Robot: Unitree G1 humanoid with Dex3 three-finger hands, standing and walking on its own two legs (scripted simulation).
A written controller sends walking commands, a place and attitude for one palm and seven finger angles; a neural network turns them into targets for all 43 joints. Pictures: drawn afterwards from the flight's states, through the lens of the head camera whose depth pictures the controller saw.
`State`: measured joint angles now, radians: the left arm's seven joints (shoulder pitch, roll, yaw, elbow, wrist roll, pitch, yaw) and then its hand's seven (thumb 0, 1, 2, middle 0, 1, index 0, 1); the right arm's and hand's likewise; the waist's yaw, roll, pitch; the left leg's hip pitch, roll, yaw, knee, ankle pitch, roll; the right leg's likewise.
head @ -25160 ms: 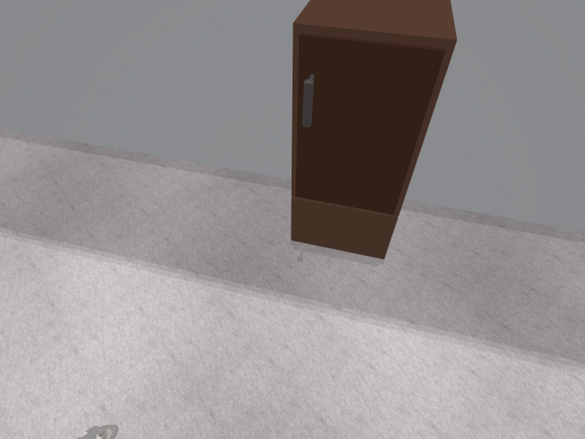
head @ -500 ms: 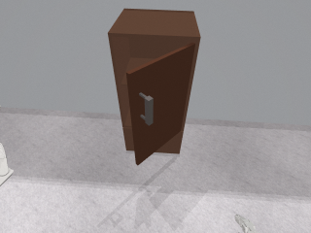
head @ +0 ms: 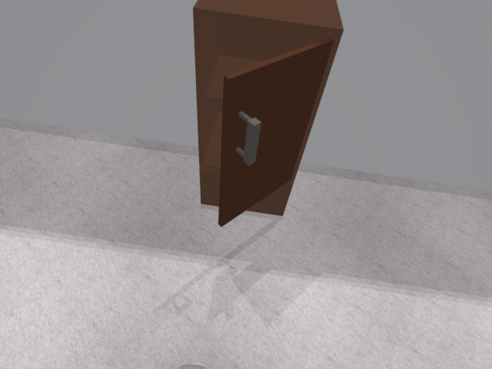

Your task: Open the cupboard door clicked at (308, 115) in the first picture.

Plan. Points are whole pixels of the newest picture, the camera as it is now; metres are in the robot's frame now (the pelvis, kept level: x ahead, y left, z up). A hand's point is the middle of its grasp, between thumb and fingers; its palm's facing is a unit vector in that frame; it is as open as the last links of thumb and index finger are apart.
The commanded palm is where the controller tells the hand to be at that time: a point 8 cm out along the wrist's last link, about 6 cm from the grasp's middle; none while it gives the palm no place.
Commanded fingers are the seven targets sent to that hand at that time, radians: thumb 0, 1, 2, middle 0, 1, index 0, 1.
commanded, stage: let the arm hang, fingers relaxed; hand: left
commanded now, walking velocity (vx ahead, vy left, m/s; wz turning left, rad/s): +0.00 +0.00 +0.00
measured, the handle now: (246, 138) +0.66 +0.02 -0.04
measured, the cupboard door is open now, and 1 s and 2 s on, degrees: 48 48 48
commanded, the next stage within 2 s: look to check the result in 0.76 s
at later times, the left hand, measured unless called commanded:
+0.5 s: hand out of the picture -0.02 +0.17 -0.17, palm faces +0.05 -0.98 -0.19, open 7.3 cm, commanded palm none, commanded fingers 0.00 0.90 0.90 -0.20 -0.30 -0.20 -0.30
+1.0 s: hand out of the picture +0.00 +0.14 -0.17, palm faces +0.07 -0.98 -0.19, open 7.3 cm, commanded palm none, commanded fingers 0.00 0.90 0.90 -0.20 -0.30 -0.20 -0.30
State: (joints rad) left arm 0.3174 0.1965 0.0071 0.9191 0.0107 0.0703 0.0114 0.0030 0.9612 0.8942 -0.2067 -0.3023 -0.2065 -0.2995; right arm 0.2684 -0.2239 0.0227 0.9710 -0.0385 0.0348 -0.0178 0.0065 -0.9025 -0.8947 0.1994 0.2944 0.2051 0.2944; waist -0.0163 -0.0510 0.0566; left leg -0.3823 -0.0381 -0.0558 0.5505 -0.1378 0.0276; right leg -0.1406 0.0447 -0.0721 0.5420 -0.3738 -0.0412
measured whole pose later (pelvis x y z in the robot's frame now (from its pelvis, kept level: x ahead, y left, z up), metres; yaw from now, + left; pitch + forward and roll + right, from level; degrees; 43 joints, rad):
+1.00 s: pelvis +0.04 -0.02 +0.01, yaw +0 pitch -2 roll +0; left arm 0.36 0.12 0.02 1.13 0.00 0.01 0.05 0.00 0.91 0.90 -0.20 -0.30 -0.20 -0.30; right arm 0.28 -0.13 0.00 1.14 -0.02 0.01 -0.06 0.01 -0.91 -0.89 0.20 0.29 0.20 0.29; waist 0.00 0.00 0.05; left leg -0.28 -0.04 -0.05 0.49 -0.17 0.01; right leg -0.01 0.04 -0.06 0.42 -0.38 -0.06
